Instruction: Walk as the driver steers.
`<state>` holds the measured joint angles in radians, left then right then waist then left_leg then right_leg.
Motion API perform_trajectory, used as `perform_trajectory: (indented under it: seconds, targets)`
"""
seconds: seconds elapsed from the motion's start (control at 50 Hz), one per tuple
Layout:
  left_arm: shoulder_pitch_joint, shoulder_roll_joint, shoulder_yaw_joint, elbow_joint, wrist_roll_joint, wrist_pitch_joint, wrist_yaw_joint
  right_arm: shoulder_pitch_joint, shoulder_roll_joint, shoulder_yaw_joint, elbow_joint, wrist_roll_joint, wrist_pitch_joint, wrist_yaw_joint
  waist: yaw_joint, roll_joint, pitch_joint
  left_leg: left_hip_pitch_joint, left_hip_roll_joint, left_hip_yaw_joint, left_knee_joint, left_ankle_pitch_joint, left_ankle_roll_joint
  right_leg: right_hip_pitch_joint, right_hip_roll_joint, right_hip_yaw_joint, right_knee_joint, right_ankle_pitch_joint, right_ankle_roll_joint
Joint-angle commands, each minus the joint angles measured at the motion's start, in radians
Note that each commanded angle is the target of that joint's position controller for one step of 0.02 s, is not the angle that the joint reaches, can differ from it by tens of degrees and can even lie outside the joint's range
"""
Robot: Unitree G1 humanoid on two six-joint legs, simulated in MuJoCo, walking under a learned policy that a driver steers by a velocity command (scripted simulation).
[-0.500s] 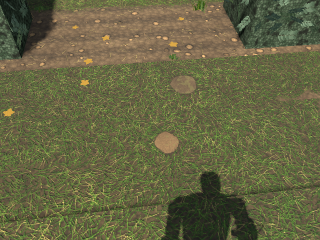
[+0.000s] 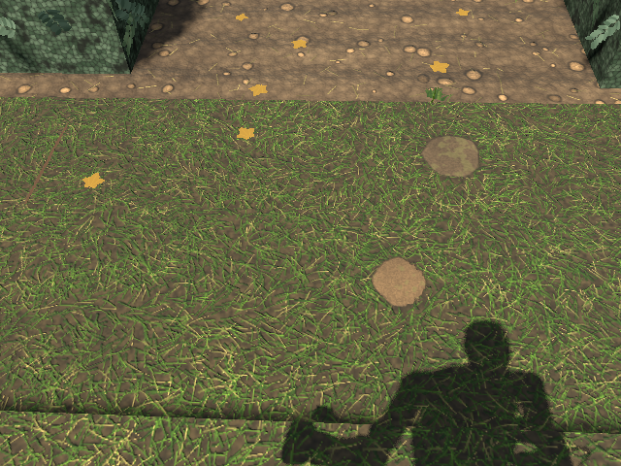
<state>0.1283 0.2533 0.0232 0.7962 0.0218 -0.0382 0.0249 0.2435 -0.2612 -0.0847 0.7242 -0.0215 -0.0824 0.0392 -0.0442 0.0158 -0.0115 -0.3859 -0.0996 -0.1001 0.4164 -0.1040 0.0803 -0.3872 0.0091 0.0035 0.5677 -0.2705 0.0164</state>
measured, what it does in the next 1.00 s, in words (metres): steps on the spot: right foot, then left foot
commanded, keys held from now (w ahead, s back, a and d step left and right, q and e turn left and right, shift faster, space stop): no key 0.72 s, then w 0.28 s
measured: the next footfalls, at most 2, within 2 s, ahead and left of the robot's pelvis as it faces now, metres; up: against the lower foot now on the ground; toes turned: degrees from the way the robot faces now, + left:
right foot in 0.02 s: +0.05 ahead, -0.11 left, +0.00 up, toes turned +1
left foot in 0.36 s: +0.03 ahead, +0.12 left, +0.00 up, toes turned +7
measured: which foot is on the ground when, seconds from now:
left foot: down 0.00-0.02, up 0.04-0.34, down 0.36-0.78, up 0.80-1.00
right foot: up 0.00-0.00, down 0.02-1.00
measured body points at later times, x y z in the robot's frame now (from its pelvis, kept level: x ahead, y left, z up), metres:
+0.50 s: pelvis +0.01 -0.04 -0.01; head +0.04 -0.05 +0.44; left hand +0.13 +0.21 -0.12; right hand +0.13 -0.27 -0.14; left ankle -0.01 +0.11 -0.74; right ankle +0.01 -0.11 -0.74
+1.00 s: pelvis +0.06 +0.00 +0.01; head +0.07 +0.01 +0.46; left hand -0.02 +0.24 -0.13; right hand +0.21 -0.23 -0.12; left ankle +0.08 +0.13 -0.71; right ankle +0.01 -0.11 -0.74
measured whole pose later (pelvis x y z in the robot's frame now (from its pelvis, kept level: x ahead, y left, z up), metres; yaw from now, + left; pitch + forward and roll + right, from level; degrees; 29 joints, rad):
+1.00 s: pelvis +0.06 +0.00 +0.01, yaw +5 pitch -2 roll +1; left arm 0.44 0.22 0.07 0.98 0.05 -0.09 0.01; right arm 0.14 -0.21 -0.06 0.93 -0.07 -0.07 0.04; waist 0.07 -0.02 0.08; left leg -0.31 0.03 0.03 0.63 -0.32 0.10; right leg -0.01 -0.01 -0.07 0.30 -0.26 -0.08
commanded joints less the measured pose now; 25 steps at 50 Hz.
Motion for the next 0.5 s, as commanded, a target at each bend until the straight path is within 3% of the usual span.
perform_trajectory:
  seconds: [0.02,0.04,0.06,0.08,0.1,0.12,0.14,0.16,0.18,0.2,0.24,0.28,0.32,0.34,0.36,0.38,0.4,0.42,0.44,0.46,0.5]
  targets:
    - [0.161,0.119,0.043,-0.034,-0.022,-0.024,-0.004,0.019,-0.058,0.003,-0.059,-0.013,0.002,-0.005,0.093,0.007,-0.152,0.001,0.258,-0.341,-0.043,-0.091,0.161,0.319,-0.080,0.060,-0.196,0.182,-0.141]
    - [0.195,0.194,0.064,-0.058,-0.007,-0.037,0.008,0.056,0.029,0.031,-0.096,-0.008,0.007,-0.009,0.078,-0.163,-0.209,-0.184,0.097,-0.168,0.126,-0.333,0.039,0.509,-0.313,0.344,-0.263,0.435,-0.389]
    - [0.168,0.233,0.085,-0.074,0.055,-0.061,0.002,-0.033,-0.038,0.013,-0.133,-0.022,0.001,-0.023,0.110,-0.164,-0.062,-0.472,-0.043,-0.075,0.300,-0.549,-0.085,0.520,-0.498,0.578,-0.347,0.582,-0.560]
    - [0.164,0.214,0.090,-0.067,0.067,-0.062,0.001,-0.041,-0.111,-0.007,-0.094,-0.021,0.016,-0.034,0.108,-0.028,-0.080,-0.438,0.024,-0.116,0.443,-0.456,-0.117,0.500,-0.454,0.466,-0.372,0.557,-0.472]
    - [0.078,0.175,0.084,-0.082,0.034,-0.062,-0.018,-0.002,-0.133,-0.019,-0.066,-0.027,0.029,-0.048,0.055,-0.060,-0.085,-0.388,0.020,-0.101,0.509,-0.370,-0.140,0.445,-0.363,0.342,-0.362,0.543,-0.379]
    - [0.003,0.121,0.067,-0.108,0.001,-0.063,-0.036,0.043,-0.141,-0.029,-0.035,-0.038,0.033,-0.052,0.023,-0.108,-0.084,-0.340,0.010,-0.093,0.582,-0.290,-0.154,0.392,-0.292,0.251,-0.347,0.557,-0.322]
    - [-0.017,0.101,0.063,-0.115,-0.017,-0.062,-0.048,0.070,-0.105,-0.023,-0.024,-0.055,0.032,-0.047,-0.001,-0.141,-0.077,-0.294,0.002,-0.061,0.666,-0.236,-0.159,0.323,-0.248,0.183,-0.330,0.605,-0.295]
    - [-0.027,0.116,0.071,-0.127,-0.007,-0.057,-0.058,0.100,-0.090,-0.020,-0.011,-0.057,0.032,-0.034,-0.017,-0.121,-0.079,-0.232,0.001,-0.018,0.755,-0.199,-0.162,0.235,-0.229,0.130,-0.329,0.605,-0.288]
    - [-0.024,0.120,0.076,-0.134,0.006,-0.057,-0.067,0.116,-0.082,-0.021,0.002,-0.041,0.033,-0.025,-0.012,-0.101,-0.070,-0.196,0.004,-0.003,0.804,-0.167,-0.169,0.174,-0.214,0.093,-0.332,0.572,-0.286]
    - [-0.023,0.111,0.075,-0.136,0.007,-0.058,-0.076,0.119,-0.071,-0.018,0.012,-0.027,0.034,-0.019,-0.006,-0.085,-0.060,-0.173,0.024,0.001,0.806,-0.132,-0.181,0.140,-0.200,0.068,-0.327,0.511,-0.279]
    - [-0.031,0.073,0.061,-0.121,-0.020,-0.064,-0.092,0.132,-0.023,-0.003,0.051,-0.023,0.038,-0.003,-0.015,-0.054,-0.036,-0.124,0.114,0.036,0.592,-0.070,-0.214,0.126,-0.156,0.022,-0.294,0.333,-0.223]
    - [0.037,0.083,0.059,-0.088,-0.052,-0.068,-0.103,0.073,0.024,0.015,0.069,-0.015,0.053,0.028,0.044,-0.086,-0.002,-0.043,0.186,0.094,0.330,-0.138,-0.244,0.116,-0.141,0.049,-0.254,0.096,-0.157]
    - [0.114,0.116,0.065,-0.058,-0.070,-0.061,-0.125,-0.017,-0.013,0.005,0.049,0.010,0.050,0.035,0.081,-0.065,-0.002,0.002,0.175,0.129,0.151,-0.137,-0.244,0.179,-0.181,0.166,-0.210,-0.025,-0.122]
    - [0.082,0.129,0.065,-0.063,-0.072,-0.060,-0.139,-0.031,-0.038,0.000,0.046,0.028,0.041,0.032,0.057,-0.064,-0.020,0.050,0.183,0.129,0.069,-0.050,-0.229,0.193,-0.195,0.205,-0.184,0.053,-0.109]
    - [0.055,0.107,0.055,-0.066,-0.061,-0.062,-0.148,-0.037,-0.053,-0.001,0.039,0.041,0.027,0.030,0.036,-0.077,-0.056,0.105,0.204,0.101,0.070,0.026,-0.205,0.197,-0.207,0.239,-0.160,0.187,-0.083]
    - [0.069,0.070,0.041,-0.064,-0.051,-0.064,-0.151,-0.042,-0.068,0.004,0.033,0.044,0.010,0.024,0.040,-0.061,-0.105,0.137,0.223,0.072,0.084,0.075,-0.160,0.225,-0.191,0.226,-0.143,0.267,-0.058]
    - [0.123,0.091,0.049,-0.055,-0.037,-0.066,-0.141,-0.078,-0.089,0.004,0.036,0.038,0.002,0.024,0.088,-0.028,-0.120,0.124,0.208,0.077,0.115,0.043,-0.104,0.244,-0.150,0.170,-0.148,0.315,-0.044]
    - [0.088,0.144,0.068,-0.055,-0.029,-0.066,-0.133,-0.074,-0.092,0.000,0.049,0.027,0.004,0.024,0.070,-0.029,-0.098,0.060,0.201,0.079,0.092,-0.018,-0.090,0.276,-0.125,0.104,-0.125,0.321,-0.041]
    - [0.039,0.164,0.079,-0.064,-0.019,-0.065,-0.126,-0.068,-0.089,0.000,0.064,0.027,0.003,0.023,0.057,-0.020,-0.074,0.032,0.202,0.075,0.075,-0.034,-0.092,0.276,-0.120,0.074,-0.102,0.315,-0.049]
    - [0.028,0.151,0.078,-0.061,-0.018,-0.064,-0.122,-0.074,-0.076,0.002,0.068,0.031,0.004,0.023,0.055,-0.020,-0.055,0.040,0.200,0.075,0.073,-0.037,-0.099,0.252,-0.114,0.065,-0.098,0.307,-0.061]
    - [0.049,0.109,0.071,-0.038,-0.024,-0.061,-0.124,-0.040,-0.058,0.007,0.093,0.023,0.013,0.024,0.044,-0.022,-0.022,0.062,0.191,0.083,0.073,-0.073,-0.106,0.209,-0.092,0.048,-0.114,0.246,-0.095]
Keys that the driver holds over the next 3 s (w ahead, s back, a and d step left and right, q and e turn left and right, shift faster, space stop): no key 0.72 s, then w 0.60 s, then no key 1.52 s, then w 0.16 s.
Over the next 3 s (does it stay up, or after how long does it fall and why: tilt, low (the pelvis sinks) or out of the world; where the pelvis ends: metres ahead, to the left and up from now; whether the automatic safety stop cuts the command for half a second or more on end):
stays up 0.41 0.10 0.00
